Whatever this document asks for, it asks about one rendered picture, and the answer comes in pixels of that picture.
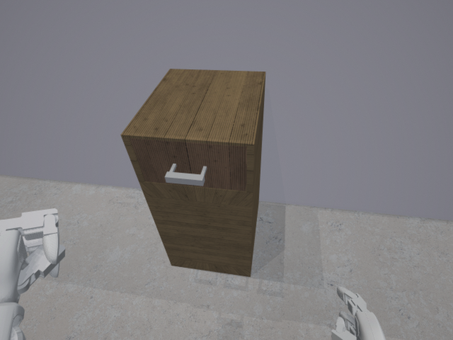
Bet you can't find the robot right hand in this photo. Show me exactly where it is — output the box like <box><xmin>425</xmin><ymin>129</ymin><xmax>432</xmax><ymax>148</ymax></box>
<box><xmin>331</xmin><ymin>286</ymin><xmax>386</xmax><ymax>340</ymax></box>

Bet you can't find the drawer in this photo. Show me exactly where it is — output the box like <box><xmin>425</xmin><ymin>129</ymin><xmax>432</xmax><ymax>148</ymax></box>
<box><xmin>130</xmin><ymin>138</ymin><xmax>247</xmax><ymax>191</ymax></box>

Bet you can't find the handle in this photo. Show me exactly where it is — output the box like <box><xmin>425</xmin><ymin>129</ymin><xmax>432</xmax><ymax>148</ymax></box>
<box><xmin>165</xmin><ymin>164</ymin><xmax>207</xmax><ymax>186</ymax></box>

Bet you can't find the robot left forearm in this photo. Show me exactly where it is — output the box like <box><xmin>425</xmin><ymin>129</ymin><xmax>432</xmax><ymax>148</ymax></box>
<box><xmin>0</xmin><ymin>302</ymin><xmax>26</xmax><ymax>340</ymax></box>

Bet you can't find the cabinet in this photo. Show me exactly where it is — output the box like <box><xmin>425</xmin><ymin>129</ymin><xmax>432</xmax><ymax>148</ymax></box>
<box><xmin>121</xmin><ymin>69</ymin><xmax>265</xmax><ymax>277</ymax></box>

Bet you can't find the robot left hand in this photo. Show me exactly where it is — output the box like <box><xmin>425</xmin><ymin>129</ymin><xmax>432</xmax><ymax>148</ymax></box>
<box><xmin>0</xmin><ymin>208</ymin><xmax>65</xmax><ymax>303</ymax></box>

